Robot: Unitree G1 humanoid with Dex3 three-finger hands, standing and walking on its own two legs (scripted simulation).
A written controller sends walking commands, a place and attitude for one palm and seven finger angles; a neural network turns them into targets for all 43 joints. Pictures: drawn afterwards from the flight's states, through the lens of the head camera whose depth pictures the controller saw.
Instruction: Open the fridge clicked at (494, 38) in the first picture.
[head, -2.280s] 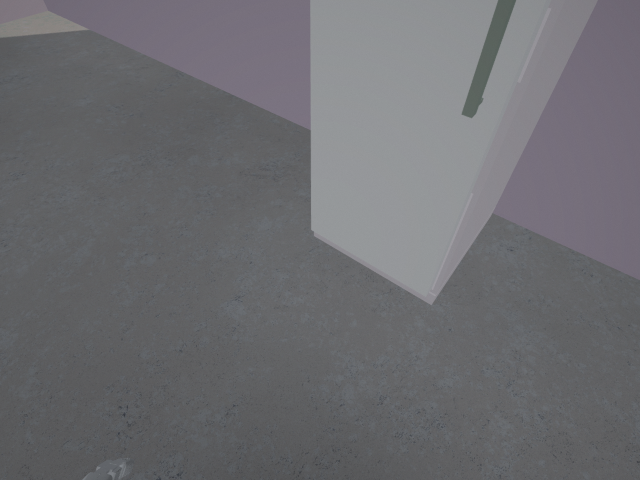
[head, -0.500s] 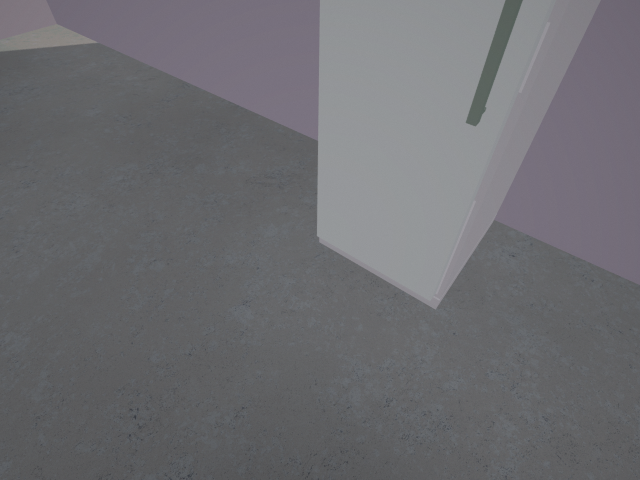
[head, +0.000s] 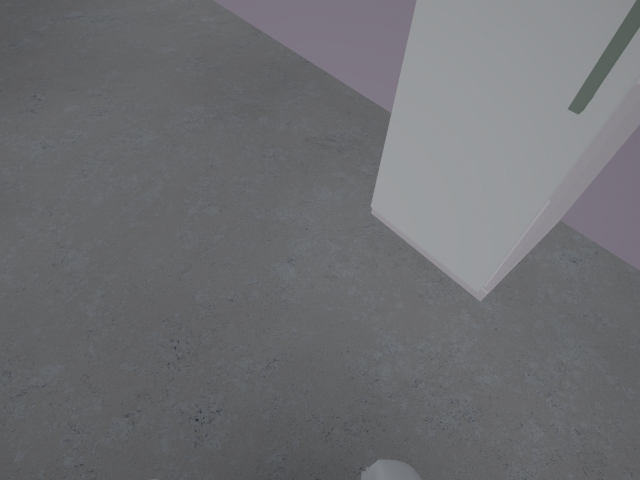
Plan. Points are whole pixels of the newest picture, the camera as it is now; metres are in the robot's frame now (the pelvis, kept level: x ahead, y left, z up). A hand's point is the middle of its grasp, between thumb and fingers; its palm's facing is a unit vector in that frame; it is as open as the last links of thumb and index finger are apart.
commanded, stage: walk to a spot facing it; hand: right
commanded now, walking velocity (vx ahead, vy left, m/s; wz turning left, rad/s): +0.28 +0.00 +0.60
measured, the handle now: out of the picture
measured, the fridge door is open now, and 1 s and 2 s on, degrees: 0 0 0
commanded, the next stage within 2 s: turn to face it in 1.60 s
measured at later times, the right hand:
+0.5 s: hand (494, 448) +0.19 -0.26 -0.16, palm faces -0.22 +0.96 -0.19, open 7.4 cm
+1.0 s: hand (357, 311) +0.42 -0.06 -0.18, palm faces -0.57 +0.80 -0.19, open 7.3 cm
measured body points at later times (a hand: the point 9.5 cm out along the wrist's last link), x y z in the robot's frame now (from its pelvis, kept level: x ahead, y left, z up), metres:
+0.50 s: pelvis +0.06 -0.06 +0.01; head +0.08 -0.10 +0.46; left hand -0.01 +0.17 -0.11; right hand +0.21 -0.31 -0.14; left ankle +0.06 +0.11 -0.62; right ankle +0.00 -0.15 -0.73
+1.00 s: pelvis +0.24 +0.04 -0.01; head +0.28 +0.04 +0.44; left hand +0.11 +0.24 -0.15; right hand +0.45 -0.11 -0.16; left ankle +0.22 +0.11 -0.73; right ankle +0.33 -0.09 -0.66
